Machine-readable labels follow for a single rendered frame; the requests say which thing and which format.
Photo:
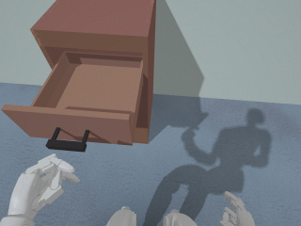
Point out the handle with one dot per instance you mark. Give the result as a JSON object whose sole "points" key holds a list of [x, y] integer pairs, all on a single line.
{"points": [[67, 145]]}

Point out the left robot shin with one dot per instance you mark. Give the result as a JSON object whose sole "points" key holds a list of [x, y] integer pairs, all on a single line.
{"points": [[125, 208]]}

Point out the left robot forearm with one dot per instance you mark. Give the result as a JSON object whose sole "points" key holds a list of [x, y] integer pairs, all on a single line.
{"points": [[17, 220]]}

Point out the cabinet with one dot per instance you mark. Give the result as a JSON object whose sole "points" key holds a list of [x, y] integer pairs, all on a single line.
{"points": [[113, 27]]}

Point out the drawer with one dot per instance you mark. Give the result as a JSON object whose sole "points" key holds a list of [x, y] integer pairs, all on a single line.
{"points": [[86, 91]]}

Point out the right robot hand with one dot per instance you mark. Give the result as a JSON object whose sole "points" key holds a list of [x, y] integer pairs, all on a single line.
{"points": [[241, 218]]}

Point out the robot left thigh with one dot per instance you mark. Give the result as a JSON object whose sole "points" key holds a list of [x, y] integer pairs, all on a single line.
{"points": [[123, 217]]}

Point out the left robot hand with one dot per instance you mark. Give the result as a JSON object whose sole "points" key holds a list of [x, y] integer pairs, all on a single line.
{"points": [[31, 192]]}

